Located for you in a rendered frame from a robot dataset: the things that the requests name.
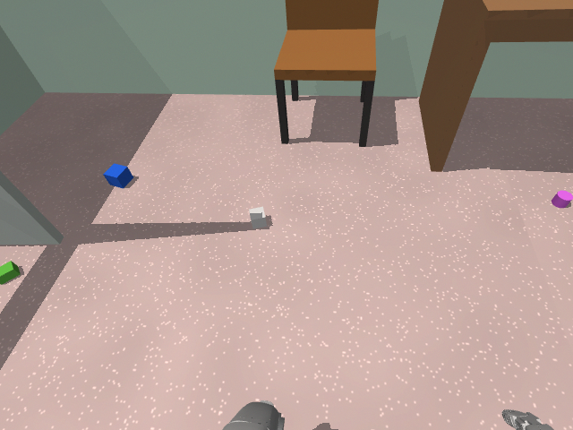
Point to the right robot hand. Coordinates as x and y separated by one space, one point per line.
523 421

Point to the desk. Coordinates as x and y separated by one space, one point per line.
465 30

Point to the chair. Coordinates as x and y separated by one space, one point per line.
328 40

